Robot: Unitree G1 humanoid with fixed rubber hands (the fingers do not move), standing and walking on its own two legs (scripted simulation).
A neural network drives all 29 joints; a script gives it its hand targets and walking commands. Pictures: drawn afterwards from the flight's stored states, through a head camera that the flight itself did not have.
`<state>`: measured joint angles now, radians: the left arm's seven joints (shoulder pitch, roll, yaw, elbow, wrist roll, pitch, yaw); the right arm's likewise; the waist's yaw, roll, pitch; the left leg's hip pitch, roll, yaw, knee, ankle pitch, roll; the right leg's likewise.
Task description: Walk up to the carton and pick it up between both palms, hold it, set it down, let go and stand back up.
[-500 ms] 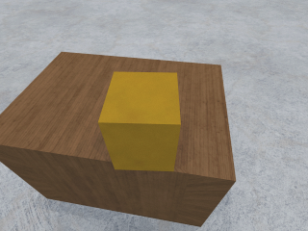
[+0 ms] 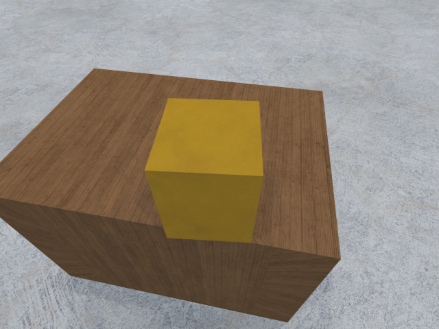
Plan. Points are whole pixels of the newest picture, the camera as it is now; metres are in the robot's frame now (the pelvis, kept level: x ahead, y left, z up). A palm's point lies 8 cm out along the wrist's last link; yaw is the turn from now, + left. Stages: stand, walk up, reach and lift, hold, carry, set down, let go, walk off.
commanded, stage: reach and lift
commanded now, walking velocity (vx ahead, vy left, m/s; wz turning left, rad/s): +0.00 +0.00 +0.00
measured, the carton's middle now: (210, 172) +0.45 +0.04 +0.00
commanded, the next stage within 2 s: none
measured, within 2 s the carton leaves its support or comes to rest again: neither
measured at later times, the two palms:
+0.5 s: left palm out of the picture +0.12 +0.25 -0.11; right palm out of the picture +0.10 -0.24 -0.10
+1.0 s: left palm out of the picture +0.16 +0.25 -0.08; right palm out of the picture +0.13 -0.22 -0.07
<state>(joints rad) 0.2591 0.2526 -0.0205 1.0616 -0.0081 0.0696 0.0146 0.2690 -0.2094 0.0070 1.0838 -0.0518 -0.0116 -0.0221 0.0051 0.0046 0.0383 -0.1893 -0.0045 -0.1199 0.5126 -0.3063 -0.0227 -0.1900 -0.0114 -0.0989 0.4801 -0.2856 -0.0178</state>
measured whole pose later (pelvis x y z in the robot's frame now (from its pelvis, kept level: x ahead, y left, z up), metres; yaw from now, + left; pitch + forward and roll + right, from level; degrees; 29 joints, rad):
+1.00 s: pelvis -0.01 +0.02 +0.01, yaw -5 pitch -2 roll -1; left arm 0.17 0.21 0.07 0.51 0.01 0.24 0.02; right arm 0.16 -0.15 -0.07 0.71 -0.01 -0.12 0.04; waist 0.04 -0.03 0.07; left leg -0.12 0.04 0.04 0.42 -0.26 -0.01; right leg -0.15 0.00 -0.02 0.37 -0.18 0.00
